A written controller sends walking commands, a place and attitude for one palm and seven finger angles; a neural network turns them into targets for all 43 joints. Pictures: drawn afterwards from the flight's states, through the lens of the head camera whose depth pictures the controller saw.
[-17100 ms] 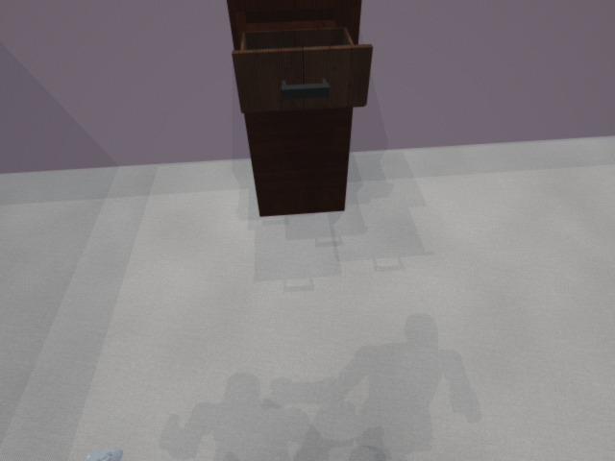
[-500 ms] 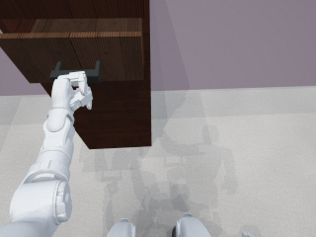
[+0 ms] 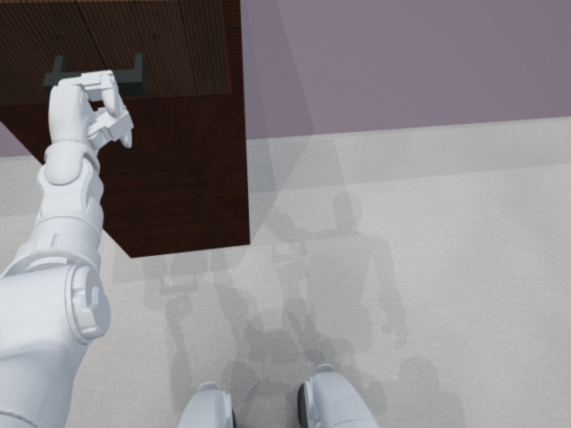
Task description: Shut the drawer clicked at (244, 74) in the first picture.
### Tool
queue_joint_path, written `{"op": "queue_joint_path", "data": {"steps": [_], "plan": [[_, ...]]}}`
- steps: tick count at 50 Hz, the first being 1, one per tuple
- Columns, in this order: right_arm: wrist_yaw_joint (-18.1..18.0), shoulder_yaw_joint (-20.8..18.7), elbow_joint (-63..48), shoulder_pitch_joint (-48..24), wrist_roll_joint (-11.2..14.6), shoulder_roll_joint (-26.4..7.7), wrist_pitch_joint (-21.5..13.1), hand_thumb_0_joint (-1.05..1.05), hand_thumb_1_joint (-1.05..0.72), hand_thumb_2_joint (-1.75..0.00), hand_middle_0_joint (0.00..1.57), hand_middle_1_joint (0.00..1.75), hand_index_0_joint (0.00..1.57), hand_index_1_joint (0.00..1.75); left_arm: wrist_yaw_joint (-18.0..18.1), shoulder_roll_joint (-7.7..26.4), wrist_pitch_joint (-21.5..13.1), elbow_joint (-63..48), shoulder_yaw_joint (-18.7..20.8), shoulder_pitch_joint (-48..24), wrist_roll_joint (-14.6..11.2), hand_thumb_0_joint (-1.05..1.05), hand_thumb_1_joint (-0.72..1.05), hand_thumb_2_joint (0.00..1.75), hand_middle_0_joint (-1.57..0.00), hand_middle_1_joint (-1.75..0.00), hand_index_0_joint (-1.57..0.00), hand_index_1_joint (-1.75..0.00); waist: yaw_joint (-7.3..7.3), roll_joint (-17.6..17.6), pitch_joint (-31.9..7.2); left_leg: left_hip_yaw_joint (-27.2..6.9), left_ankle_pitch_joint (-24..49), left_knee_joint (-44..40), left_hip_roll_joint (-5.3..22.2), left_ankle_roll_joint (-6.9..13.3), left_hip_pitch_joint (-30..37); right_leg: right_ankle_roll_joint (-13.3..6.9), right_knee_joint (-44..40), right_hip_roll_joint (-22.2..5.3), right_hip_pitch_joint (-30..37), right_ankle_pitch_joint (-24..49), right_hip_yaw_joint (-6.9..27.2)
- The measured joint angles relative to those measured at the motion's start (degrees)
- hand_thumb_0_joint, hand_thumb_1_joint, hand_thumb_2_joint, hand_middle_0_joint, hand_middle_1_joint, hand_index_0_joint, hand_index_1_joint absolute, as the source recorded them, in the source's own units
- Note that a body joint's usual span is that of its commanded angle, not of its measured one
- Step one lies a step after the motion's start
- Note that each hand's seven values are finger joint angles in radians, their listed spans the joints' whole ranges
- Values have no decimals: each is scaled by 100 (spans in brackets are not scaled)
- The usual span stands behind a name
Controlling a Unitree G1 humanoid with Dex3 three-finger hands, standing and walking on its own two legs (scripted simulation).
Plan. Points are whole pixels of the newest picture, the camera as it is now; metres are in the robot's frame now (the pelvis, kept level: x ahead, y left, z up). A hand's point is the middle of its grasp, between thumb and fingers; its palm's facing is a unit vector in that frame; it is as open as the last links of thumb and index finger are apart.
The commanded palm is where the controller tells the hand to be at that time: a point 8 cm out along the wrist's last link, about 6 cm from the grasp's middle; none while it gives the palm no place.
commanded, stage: push the drawer shut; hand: left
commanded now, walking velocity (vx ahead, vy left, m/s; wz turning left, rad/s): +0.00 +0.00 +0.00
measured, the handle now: (99, 73) +0.60 +0.21 +0.09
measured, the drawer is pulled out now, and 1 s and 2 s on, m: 0.00 0.00 0.00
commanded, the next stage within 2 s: pull the fist back off the drawer in 0.26 s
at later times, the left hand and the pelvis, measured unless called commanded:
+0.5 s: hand (114, 113) +0.53 +0.18 +0.08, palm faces +0.05 -1.00 -0.04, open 2.9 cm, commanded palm +0.53 +0.21 +0.09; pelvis -0.01 +0.01 -0.01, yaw +1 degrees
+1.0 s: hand (122, 122) +0.51 +0.17 +0.08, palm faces +0.07 -1.00 -0.02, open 3.3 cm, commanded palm +0.47 +0.21 +0.09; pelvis +0.02 +0.01 +0.01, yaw -2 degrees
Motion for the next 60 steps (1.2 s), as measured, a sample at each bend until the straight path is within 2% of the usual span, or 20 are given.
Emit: {"op": "queue_joint_path", "data": {"steps": [6, 14, 21, 32, 42, 48, 53, 60], "plan": [[5, 25, -8, 90, -39, -7, 75, 0, -90, -90, 20, 30, 20, 30, -147, 125, -49, 151, 93, -137, 76, -1, 75, 97, -140, -160, -139, -160, -24, 18, -23, -27, -31, 65, 1, 21, -133, 21, 9, 3, -97, -8, -23], [-28, 86, 38, 33, -61, 7, 33, 0, -90, -90, 20, 30, 20, 30, -99, 277, 40, 324, -81, -468, 78, -6, 63, 97, -140, -160, -140, -160, -92, 4, -20, -150, -8, 216, -47, 32, -418, 33, 82, -43, -287, 8, -138], [-60, 144, 57, -35, -78, -6, -85, 0, -90, -90, 20, 30, 20, 30, 8, 335, 130, 390, -248, -685, 72, -6, 61, 97, -140, -160, -141, -160, -156, -12, -21, -202, 40, 293, -77, 47, -591, 45, 112, -69, -413, 60, -183], [56, 147, -48, 76, -130, -4, -46, 0, -90, -90, 20, 30, 20, 30, 102, 281, 172, 334, -144, -614, 144, -1, 67, 95, -140, -160, -140, -160, -179, -7, -22, -142, 55, 273, -61, 69, -520, 59, 78, -49, -362, 107, -121], [151, 51, -184, 212, -65, 46, 205, 0, -90, -90, 20, 30, 20, 30, 164, -102, 51, -309, 47, 180, -25, 3, 82, 92, -140, -160, -140, -160, -49, 12, -50, 60, -30, 12, 22, 74, -7, 70, -112, 35, 21, 67, 72], [163, -50, -275, 198, -1, 83, 334, 0, -90, -90, 20, 30, 20, 30, 145, -374, 18, -910, 76, 875, -154, 2, 87, 91, -140, -160, -139, -160, 99, 19, -116, 173, -97, -211, 53, 59, 375, 66, -249, 70, 313, -4, 177], [148, -126, -310, 91, 77, 105, 372, 0, -90, -90, 20, 30, 20, 30, 119, -644, 50, -1461, -80, 1490, -321, 2, 89, 91, -140, -160, -139, -160, 275, 26, -149, 191, -133, -402, 56, 38, 709, 57, -387, 76, 619, -64, 188], [91, -191, -272, -231, 123, 112, 291, 0, -90, -90, 20, 30, 20, 30, 89, -795, 71, -1766, -265, 1728, -395, 2, 90, 90, -140, -160, -140, -160, 433, 0, -142, 110, -162, -477, 32, -4, 897, 28, -425, 51, 827, -150, 106]]}}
